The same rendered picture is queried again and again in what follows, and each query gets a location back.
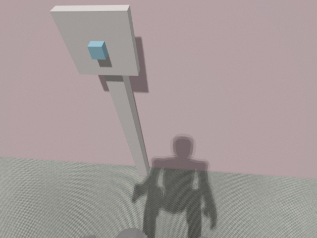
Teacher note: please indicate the button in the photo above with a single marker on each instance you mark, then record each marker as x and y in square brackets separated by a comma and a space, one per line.
[97, 50]

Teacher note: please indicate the left robot thigh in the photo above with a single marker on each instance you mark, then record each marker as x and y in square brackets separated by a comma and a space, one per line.
[131, 233]

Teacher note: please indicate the panel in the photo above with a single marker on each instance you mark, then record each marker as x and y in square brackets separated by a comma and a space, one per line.
[80, 24]

